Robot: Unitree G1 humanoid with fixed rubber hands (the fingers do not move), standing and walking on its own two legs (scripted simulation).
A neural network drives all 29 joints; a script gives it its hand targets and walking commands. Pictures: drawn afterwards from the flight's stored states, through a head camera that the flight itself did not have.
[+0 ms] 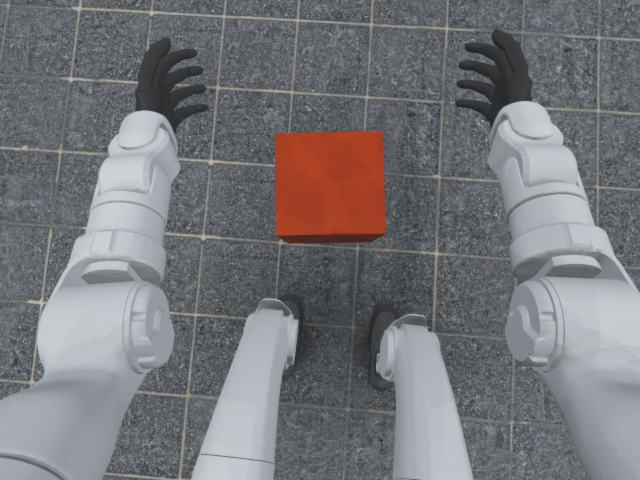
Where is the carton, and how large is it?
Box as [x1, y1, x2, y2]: [275, 131, 385, 243]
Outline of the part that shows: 382,131 275,134 275,235 289,243 371,241 385,233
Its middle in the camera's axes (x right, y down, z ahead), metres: +0.02 -0.09 +0.86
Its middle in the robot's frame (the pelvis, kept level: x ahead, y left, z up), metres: +0.49 +0.05 -0.51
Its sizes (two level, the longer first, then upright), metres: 0.210 0.200 0.250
